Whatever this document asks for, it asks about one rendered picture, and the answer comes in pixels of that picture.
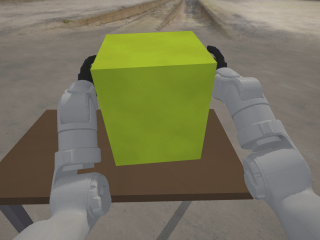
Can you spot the robot left hand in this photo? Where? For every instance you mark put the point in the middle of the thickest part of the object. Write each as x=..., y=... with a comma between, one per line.
x=85, y=73

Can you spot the right robot upper arm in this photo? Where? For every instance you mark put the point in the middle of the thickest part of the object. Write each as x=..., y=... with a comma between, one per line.
x=280, y=177

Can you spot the table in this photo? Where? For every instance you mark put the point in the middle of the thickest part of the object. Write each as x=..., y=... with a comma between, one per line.
x=26, y=172

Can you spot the carton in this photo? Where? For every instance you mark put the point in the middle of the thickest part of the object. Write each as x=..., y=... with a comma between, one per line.
x=154, y=90

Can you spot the left robot upper arm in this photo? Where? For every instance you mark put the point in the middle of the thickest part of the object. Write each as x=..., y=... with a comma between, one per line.
x=76, y=203

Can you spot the robot right hand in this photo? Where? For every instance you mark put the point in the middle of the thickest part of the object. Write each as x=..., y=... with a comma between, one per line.
x=219, y=58

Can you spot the left robot forearm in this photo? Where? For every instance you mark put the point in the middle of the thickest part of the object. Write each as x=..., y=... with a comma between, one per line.
x=77, y=131

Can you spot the right robot forearm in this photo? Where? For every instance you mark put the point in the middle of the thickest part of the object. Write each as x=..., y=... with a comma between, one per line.
x=257, y=127

